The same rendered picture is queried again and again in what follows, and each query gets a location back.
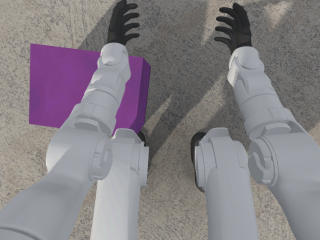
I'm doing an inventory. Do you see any robot left forearm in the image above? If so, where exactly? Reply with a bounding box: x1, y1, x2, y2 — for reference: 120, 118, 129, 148
46, 42, 131, 168

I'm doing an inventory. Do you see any robot left upper arm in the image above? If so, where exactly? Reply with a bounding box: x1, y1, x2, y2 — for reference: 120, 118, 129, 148
0, 127, 113, 240

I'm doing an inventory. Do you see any left robot hand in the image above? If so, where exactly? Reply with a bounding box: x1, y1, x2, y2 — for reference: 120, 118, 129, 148
107, 0, 140, 46

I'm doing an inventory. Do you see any robot right shin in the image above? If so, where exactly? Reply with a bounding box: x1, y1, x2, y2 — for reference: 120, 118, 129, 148
201, 127, 250, 188

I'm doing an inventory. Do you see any carton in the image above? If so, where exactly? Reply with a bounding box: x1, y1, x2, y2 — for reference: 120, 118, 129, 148
29, 43, 151, 136

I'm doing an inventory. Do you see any robot right forearm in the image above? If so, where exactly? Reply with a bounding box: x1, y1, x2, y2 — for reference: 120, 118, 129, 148
227, 46, 320, 150

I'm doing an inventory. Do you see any left robot foot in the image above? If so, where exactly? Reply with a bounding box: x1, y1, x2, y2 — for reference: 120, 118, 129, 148
137, 131, 146, 147

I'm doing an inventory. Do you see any right robot hand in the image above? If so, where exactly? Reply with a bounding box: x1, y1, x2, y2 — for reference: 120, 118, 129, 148
214, 2, 252, 55

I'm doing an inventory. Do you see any robot right upper arm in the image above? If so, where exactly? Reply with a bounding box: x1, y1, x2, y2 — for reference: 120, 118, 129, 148
247, 132, 320, 240

